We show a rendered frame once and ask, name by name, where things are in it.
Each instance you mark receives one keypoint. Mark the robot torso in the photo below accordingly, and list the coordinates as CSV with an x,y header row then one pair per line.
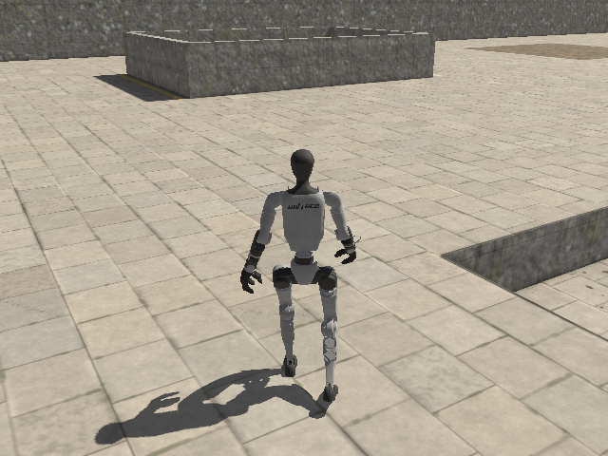
x,y
303,223

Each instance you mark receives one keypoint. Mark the robot left forearm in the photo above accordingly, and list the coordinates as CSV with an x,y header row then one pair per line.
x,y
254,255

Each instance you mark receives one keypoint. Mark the left robot upper arm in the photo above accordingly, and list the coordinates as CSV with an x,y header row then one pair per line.
x,y
268,216

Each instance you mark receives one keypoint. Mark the left robot thigh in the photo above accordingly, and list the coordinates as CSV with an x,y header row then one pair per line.
x,y
282,278

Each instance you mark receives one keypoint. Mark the robot right forearm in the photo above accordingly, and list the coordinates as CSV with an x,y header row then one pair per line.
x,y
349,243

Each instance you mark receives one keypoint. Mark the right robot upper arm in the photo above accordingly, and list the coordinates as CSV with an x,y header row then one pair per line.
x,y
338,214

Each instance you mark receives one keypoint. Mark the robot right hand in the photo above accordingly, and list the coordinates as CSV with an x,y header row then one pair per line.
x,y
351,257

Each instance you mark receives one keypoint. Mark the robot left hand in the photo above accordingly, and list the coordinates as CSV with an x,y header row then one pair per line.
x,y
245,279

